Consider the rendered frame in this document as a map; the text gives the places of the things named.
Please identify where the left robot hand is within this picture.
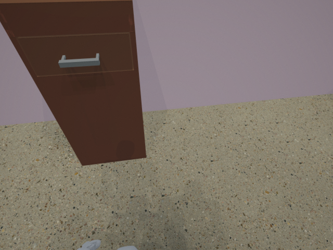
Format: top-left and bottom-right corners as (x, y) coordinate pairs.
(77, 240), (101, 250)

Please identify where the drawer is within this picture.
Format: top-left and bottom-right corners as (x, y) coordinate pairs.
(18, 32), (133, 76)

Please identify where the handle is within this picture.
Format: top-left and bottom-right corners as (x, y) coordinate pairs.
(58, 53), (100, 68)

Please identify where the cabinet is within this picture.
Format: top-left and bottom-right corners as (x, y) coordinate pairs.
(0, 0), (146, 166)

